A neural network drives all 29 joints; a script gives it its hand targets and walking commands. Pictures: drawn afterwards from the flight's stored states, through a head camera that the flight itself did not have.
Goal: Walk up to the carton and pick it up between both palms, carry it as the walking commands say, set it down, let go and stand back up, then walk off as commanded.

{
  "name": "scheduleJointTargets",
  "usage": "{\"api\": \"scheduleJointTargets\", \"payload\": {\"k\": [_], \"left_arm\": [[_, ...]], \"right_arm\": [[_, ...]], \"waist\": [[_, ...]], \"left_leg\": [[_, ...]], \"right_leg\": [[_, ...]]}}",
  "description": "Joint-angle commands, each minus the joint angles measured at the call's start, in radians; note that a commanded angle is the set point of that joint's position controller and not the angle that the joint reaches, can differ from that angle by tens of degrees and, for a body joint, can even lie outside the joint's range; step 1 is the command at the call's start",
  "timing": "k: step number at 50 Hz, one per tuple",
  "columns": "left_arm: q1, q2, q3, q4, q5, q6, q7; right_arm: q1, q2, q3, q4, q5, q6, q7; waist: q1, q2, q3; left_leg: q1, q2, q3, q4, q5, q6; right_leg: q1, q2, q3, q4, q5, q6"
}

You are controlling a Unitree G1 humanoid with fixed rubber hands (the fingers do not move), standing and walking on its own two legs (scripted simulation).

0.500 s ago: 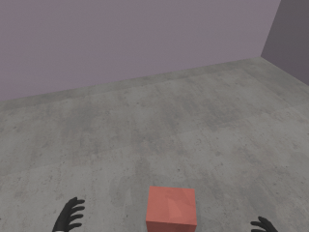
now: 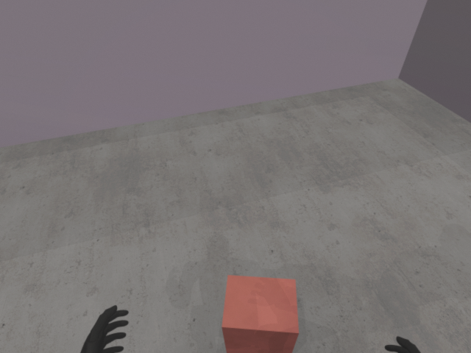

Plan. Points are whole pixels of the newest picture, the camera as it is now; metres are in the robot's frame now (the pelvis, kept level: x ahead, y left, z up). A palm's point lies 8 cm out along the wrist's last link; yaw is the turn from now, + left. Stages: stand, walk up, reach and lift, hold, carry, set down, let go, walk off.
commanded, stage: walk off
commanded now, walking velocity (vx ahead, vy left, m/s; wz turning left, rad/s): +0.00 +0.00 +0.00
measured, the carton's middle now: (259, 318) +0.40 -0.06 -0.61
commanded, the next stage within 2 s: stand in 1.74 s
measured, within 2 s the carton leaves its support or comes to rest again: neither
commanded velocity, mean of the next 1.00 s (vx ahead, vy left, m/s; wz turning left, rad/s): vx -0.35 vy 0.00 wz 0.00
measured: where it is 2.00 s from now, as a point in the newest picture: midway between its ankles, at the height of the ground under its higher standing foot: outside the picture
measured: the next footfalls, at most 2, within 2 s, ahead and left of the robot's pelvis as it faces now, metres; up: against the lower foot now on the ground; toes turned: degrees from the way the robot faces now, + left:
right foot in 0.90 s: -0.17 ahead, -0.12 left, +0.00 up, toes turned -2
left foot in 1.32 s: -0.32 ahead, +0.13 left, +0.00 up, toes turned -5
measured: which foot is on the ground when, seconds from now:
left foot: down 0.00-0.90, up 0.92-1.00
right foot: down 0.00-0.50, up 0.52-0.88, down 0.90-1.00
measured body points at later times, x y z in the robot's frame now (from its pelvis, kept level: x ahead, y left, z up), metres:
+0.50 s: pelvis -0.04 +0.02 +0.00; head -0.03 +0.02 +0.44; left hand +0.11 +0.27 -0.11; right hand +0.03 -0.27 -0.13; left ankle -0.04 +0.12 -0.73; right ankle +0.02 -0.12 -0.73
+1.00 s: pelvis -0.20 -0.01 -0.01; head -0.19 -0.04 +0.44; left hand -0.05 +0.24 -0.10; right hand -0.13 -0.28 -0.15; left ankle -0.14 +0.13 -0.66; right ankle -0.21 -0.12 -0.73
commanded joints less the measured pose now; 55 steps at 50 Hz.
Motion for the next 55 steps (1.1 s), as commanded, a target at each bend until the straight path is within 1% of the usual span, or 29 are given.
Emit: {"api": "scheduleJointTargets", "payload": {"k": [1, 7, 10, 12, 14, 17, 19, 20, 22, 23, 24, 25, 26, 28, 30, 32, 36, 38, 39, 42, 43, 44, 45, 46, 48, 49, 50, 54, 55], "left_arm": [[-0.066, 0.243, 0.034, 0.012, 0.014, -0.034, 0.015], [-0.074, 0.245, 0.034, 0.023, 0.013, -0.035, 0.015], [-0.01, 0.128, 0.004, 0.082, -0.003, -0.009, 0.012], [0.014, 0.165, 0.01, 0.05, -0.003, 0.024, 0.016], [0.021, 0.197, 0.018, 0.04, -0.001, 0.049, 0.021], [0.019, 0.222, 0.024, 0.035, 0.003, 0.078, 0.027], [-0.014, 0.22, 0.022, 0.018, 0.011, 0.088, 0.028], [-0.03, 0.215, 0.018, 0.015, 0.016, 0.088, 0.026], [-0.07, 0.214, 0.022, 0.007, 0.014, 0.095, 0.023], [-0.067, 0.199, 0.019, 0.012, 0.009, 0.103, 0.022], [-0.027, 0.165, 0.022, 0.008, -0.003, 0.108, 0.022], [-0.018, 0.095, 0.01, 0.0, -0.002, 0.113, 0.031], [-0.008, 0.093, 0.009, 0.006, 0.012, 0.121, 0.044], [0.023, 0.112, 0.02, 0.026, -0.011, 0.129, 0.039], [0.056, 0.135, 0.032, 0.045, -0.006, 0.131, 0.039], [0.061, 0.118, 0.026, 0.05, -0.002, 0.131, 0.044], [0.024, 0.081, 0.015, 0.026, -0.012, 0.131, 0.045], [0.033, 0.081, 0.009, 0.019, -0.021, 0.124, 0.044], [0.064, 0.082, 0.006, 0.024, -0.025, 0.125, 0.042], [0.164, 0.082, 0.004, 0.068, -0.025, 0.127, 0.03], [0.218, 0.087, 0.004, 0.086, -0.015, 0.119, 0.028], [0.18, 0.17, 0.017, 0.07, 0.013, 0.109, 0.027], [0.081, 0.256, 0.03, 0.007, 0.021, 0.106, 0.023], [0.093, 0.273, 0.035, 0.018, 0.035, 0.109, 0.035], [-0.065, 0.215, 0.013, -0.008, 0.028, 0.106, 0.042], [-0.119, 0.202, 0.006, -0.024, 0.021, 0.105, 0.047], [-0.123, 0.199, 0.011, -0.027, 0.018, 0.104, 0.049], [0.048, 0.156, -0.002, 0.009, 0.009, 0.095, 0.045], [0.074, 0.17, 0.002, 0.024, 0.012, 0.093, 0.046]], "right_arm": [[-0.095, -0.212, -0.026, -0.066, -0.067, -0.04, -0.004], [-0.102, -0.218, -0.027, -0.053, -0.067, -0.043, -0.002], [-0.039, -0.085, 0.017, 0.007, -0.049, -0.014, 0.008], [-0.026, -0.112, 0.003, -0.011, -0.042, 0.019, 0.014], [-0.028, -0.133, -0.006, -0.017, -0.04, 0.042, 0.014], [-0.007, -0.097, 0.0, -0.024, -0.041, 0.061, 0.015], [0.044, -0.072, -0.001, -0.013, -0.048, 0.067, 0.015], [0.056, -0.066, -0.002, -0.01, -0.049, 0.069, 0.012], [0.11, -0.058, 0.0, 0.006, -0.047, 0.067, 0.009], [0.11, -0.063, -0.001, 0.001, -0.052, 0.062, 0.008], [0.087, -0.124, -0.012, -0.01, -0.064, 0.053, 0.003], [0.076, -0.196, -0.027, -0.023, -0.061, 0.052, 0.002], [0.122, -0.228, -0.031, -0.009, -0.07, 0.053, -0.006], [-0.012, -0.162, -0.026, -0.035, -0.08, 0.058, -0.01], [-0.107, -0.118, -0.017, -0.066, -0.073, 0.064, -0.021], [-0.072, -0.105, -0.014, -0.066, -0.067, 0.07, -0.027], [0.028, -0.1, -0.016, -0.037, -0.06, 0.06, -0.039], [0.021, -0.11, -0.02, -0.038, -0.063, 0.069, -0.039], [-0.015, -0.106, -0.021, -0.045, -0.07, 0.071, -0.038], [-0.089, -0.118, -0.03, -0.061, -0.068, 0.087, -0.018], [-0.067, -0.128, -0.039, -0.053, -0.06, 0.096, -0.016], [-0.01, -0.081, -0.035, -0.049, -0.045, 0.099, -0.013], [0.002, -0.052, -0.035, -0.067, -0.055, 0.1, -0.024], [-0.121, -0.079, -0.038, -0.083, -0.079, 0.104, -0.029], [-0.11, -0.064, -0.035, -0.07, -0.047, 0.111, -0.016], [-0.103, -0.086, -0.042, -0.046, -0.043, 0.11, -0.012], [-0.071, -0.089, -0.048, -0.029, -0.045, 0.109, -0.009], [-0.109, -0.049, -0.032, -0.051, -0.041, 0.094, -0.013], [-0.117, -0.051, -0.031, -0.057, -0.037, 0.094, -0.009]], "waist": [[0.058, -0.026, 0.024], [0.058, -0.046, 0.025], [0.057, -0.048, 0.035], [0.054, -0.063, 0.027], [0.055, -0.074, 0.005], [0.04, -0.166, 0.009], [0.025, -0.253, -0.021], [0.02, -0.268, -0.009], [-0.008, -0.231, -0.003], [-0.012, -0.195, 0.014], [0.017, 0.003, 0.006], [0.008, 0.211, -0.007], [-0.025, 0.217, -0.087], [0.032, 0.133, -0.047], [0.067, 0.147, -0.035], [0.047, 0.132, -0.045], [-0.002, 0.16, -0.114], [0.005, 0.169, -0.112], [0.031, 0.198, -0.111], [0.079, 0.206, -0.093], [0.091, 0.172, -0.077], [0.059, -0.142, -0.019], [0.049, -0.367, 0.041], [0.127, -0.312, 0.069], [0.04, -0.188, 0.107], [0.019, -0.142, 0.111], [0.009, -0.155, 0.087], [0.089, -0.213, 0.008], [0.094, -0.251, -0.005]], "left_leg": [[-0.126, 0.086, -0.073, -0.195, 0.185, 0.055], [-0.118, 0.087, -0.079, -0.196, 0.192, 0.056], [-0.109, 0.111, -0.062, -0.16, 0.353, 0.037], [-0.116, 0.107, -0.045, -0.084, 0.438, 0.036], [-0.113, 0.092, -0.025, -0.035, 0.415, 0.039], [-0.101, 0.029, 0.034, 0.111, 0.252, 0.024], [-0.059, -0.002, 0.093, 0.253, -0.054, 0.014], [-0.063, 0.006, 0.082, 0.261, -0.152, 0.022], [-0.054, 0.038, 0.086, 0.115, -0.066, 0.028], [-0.057, 0.063, 0.062, -0.037, 0.09, 0.021], [-0.107, 0.191, -0.133, -0.188, 0.339, 0.056], [-0.093, 0.4, -0.331, -0.262, 0.757, 0.164], [-0.166, 0.461, -0.345, -0.259, 0.908, 0.228], [-0.238, 0.372, -0.233, -0.243, 0.76, 0.252], [-0.198, 0.299, -0.156, -0.216, 0.711, 0.236], [-0.137, 0.297, -0.155, -0.219, 0.671, 0.237], [0.051, 0.349, -0.248, -0.195, 0.799, 0.256], [0.007, 0.363, -0.261, -0.211, 0.763, 0.254], [-0.017, 0.362, -0.249, -0.208, 0.745, 0.245], [-0.097, 0.288, -0.173, -0.188, 0.507, 0.16], [-0.181, 0.24, -0.127, -0.13, 0.342, 0.113], [-0.314, 0.074, 0.01, 0.106, 0.064, 0.042], [-0.427, -0.085, 0.062, 0.386, -0.325, -0.02], [-0.325, -0.093, -0.075, 0.641, -0.341, -0.008], [-0.273, -0.124, -0.119, 0.836, -0.198, 0.007], [-0.283, -0.12, -0.098, 0.879, -0.141, -0.005], [-0.302, -0.116, -0.068, 0.89, -0.118, -0.017], [-0.41, -0.09, -0.005, 0.689, -0.17, -0.055], [-0.393, -0.084, -0.001, 0.612, -0.187, -0.058]], "right_leg": [[-0.006, -0.074, 0.128, -0.219, 0.156, -0.034], [-0.013, -0.076, 0.126, -0.221, 0.152, -0.039], [-0.022, -0.097, 0.116, -0.198, 0.317, -0.006], [-0.041, -0.11, 0.104, -0.133, 0.448, -0.016], [-0.066, -0.128, 0.121, -0.125, 0.461, -0.034], [-0.144, -0.208, 0.198, -0.202, 0.461, -0.107], [-0.19, -0.297, 0.245, -0.23, 0.595, -0.175], [-0.215, -0.304, 0.241, -0.237, 0.629, -0.181], [-0.218, -0.26, 0.196, -0.194, 0.544, -0.139], [-0.209, -0.2, 0.165, -0.14, 0.462, -0.086], [-0.199, -0.078, 0.088, 0.037, 0.3, -0.018], [-0.292, 0.09, -0.038, 0.312, -0.188, 0.038], [-0.23, 0.096, 0.141, 0.55, -0.363, 0.026], [-0.237, 0.112, 0.213, 0.724, -0.293, 0.018], [-0.27, 0.096, 0.166, 0.77, -0.214, 0.031], [-0.278, 0.091, 0.133, 0.721, -0.209, 0.043], [-0.273, 0.06, 0.12, 0.499, -0.303, 0.046], [-0.214, 0.023, 0.104, 0.392, -0.324, 0.035], [-0.171, -0.002, 0.095, 0.311, -0.324, 0.023], [0.0, -0.015, 0.023, -0.066, -0.157, -0.003], [0.082, -0.021, 0.049, -0.217, -0.052, -0.01], [0.041, -0.19, 0.316, -0.371, 0.078, -0.039], [-0.121, -0.445, 0.537, -0.383, 0.412, -0.138], [-0.342, -0.479, 0.434, -0.383, 0.515, -0.243], [-0.424, -0.32, 0.292, -0.371, 0.371, -0.171], [-0.393, -0.27, 0.242, -0.341, 0.381, -0.133], [-0.312, -0.261, 0.231, -0.298, 0.454, -0.14], [0.03, -0.251, 0.267, -0.195, 0.728, -0.17], [0.053, -0.248, 0.285, -0.199, 0.718, -0.158]]}}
